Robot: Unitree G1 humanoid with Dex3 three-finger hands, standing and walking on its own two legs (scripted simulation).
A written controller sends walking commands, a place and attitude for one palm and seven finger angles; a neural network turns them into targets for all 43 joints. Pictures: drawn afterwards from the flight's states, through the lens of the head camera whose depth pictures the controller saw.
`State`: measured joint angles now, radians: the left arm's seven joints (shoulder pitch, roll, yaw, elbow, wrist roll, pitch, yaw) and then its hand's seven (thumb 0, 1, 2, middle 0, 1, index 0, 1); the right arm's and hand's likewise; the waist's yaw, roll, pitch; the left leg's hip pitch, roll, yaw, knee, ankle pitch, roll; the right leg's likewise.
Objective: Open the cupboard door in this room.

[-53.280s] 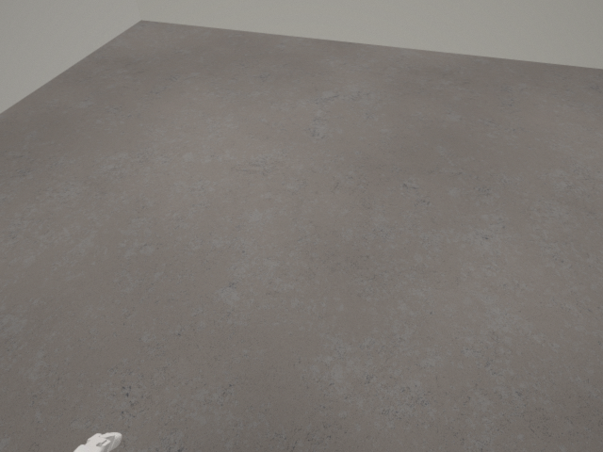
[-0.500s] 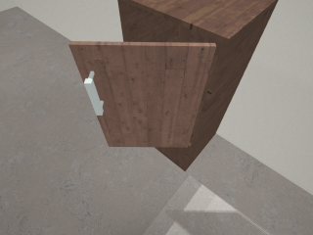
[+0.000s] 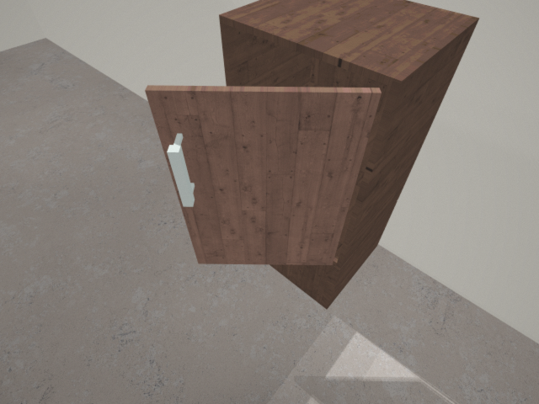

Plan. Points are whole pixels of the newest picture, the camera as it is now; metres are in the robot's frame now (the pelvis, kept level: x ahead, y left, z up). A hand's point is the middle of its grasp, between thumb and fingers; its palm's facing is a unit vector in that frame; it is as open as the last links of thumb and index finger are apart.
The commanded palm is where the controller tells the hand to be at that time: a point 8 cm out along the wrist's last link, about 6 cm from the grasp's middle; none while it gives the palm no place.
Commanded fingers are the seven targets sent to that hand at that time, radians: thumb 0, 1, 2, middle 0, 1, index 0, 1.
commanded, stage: come to a stop and stand still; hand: left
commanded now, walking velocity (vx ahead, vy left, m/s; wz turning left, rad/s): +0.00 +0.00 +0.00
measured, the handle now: (184, 171) +0.55 +0.22 +0.00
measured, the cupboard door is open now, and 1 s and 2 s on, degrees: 41 41 41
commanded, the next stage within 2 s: look again from close up in 1.16 s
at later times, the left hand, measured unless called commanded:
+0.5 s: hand out of the picture +0.05 +0.17 -0.15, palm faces -0.01 -0.97 -0.25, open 7.3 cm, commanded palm none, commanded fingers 0.00 0.90 0.90 -0.20 -0.30 -0.20 -0.30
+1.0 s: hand out of the picture +0.06 +0.13 -0.16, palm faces +0.03 -0.97 -0.24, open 7.3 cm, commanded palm none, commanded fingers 0.00 0.90 0.90 -0.20 -0.30 -0.20 -0.30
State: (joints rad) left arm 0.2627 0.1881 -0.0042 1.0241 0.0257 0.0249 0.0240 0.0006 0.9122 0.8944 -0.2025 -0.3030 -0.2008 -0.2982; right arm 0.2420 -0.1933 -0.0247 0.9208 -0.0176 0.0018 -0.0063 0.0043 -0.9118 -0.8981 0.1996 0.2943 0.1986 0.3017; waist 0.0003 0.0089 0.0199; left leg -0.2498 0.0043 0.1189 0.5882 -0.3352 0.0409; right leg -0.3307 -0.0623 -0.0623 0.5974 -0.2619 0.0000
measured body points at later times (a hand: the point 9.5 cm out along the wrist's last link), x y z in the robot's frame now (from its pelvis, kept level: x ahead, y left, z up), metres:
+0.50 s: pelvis +0.03 -0.01 +0.01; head +0.05 -0.04 +0.46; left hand +0.05 +0.22 -0.13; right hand +0.02 -0.23 -0.16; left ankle -0.01 +0.09 -0.73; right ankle +0.04 -0.13 -0.73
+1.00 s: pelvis +0.04 -0.05 +0.01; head +0.06 -0.07 +0.46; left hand +0.06 +0.18 -0.14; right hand +0.04 -0.27 -0.16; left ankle -0.01 +0.09 -0.73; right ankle +0.04 -0.13 -0.73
